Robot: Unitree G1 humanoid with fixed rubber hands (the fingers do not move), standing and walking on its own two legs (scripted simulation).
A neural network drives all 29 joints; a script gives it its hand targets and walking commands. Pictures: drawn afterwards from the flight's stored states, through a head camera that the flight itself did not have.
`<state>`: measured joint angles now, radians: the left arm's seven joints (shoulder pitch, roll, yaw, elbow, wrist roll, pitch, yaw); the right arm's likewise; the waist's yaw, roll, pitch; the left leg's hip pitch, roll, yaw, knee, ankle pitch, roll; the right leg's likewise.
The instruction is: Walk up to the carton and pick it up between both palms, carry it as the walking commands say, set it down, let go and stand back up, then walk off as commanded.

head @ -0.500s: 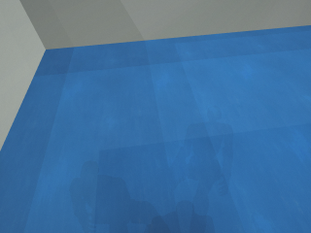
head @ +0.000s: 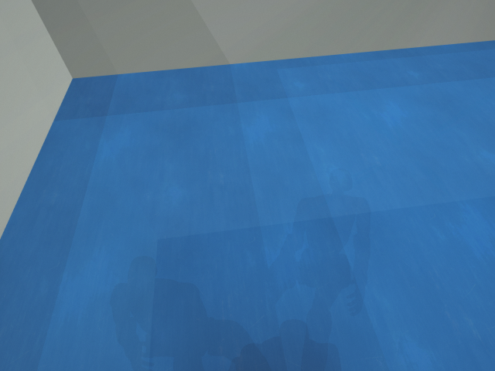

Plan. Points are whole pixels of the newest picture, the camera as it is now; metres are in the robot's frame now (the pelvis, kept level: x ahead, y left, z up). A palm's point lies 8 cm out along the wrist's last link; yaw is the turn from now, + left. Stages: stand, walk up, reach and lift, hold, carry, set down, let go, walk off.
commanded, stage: stand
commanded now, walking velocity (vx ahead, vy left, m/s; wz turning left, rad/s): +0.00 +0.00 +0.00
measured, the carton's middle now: out of the picture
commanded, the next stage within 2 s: walk up in 0.22 s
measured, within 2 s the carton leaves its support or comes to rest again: neither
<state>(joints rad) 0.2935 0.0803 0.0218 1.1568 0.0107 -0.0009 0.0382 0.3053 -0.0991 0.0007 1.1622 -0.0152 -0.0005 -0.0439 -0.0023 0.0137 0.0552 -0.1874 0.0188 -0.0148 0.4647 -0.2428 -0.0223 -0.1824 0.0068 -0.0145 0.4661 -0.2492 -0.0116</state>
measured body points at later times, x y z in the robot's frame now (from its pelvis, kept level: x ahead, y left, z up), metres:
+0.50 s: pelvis +0.00 +0.00 +0.00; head +0.02 -0.01 +0.45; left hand -0.01 +0.20 -0.17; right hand -0.03 -0.21 -0.17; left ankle +0.01 +0.13 -0.74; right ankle -0.01 -0.11 -0.72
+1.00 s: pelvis -0.01 -0.04 +0.00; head +0.03 -0.05 +0.45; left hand +0.13 +0.17 -0.15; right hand +0.02 -0.31 -0.14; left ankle +0.01 +0.09 -0.71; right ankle +0.00 -0.13 -0.74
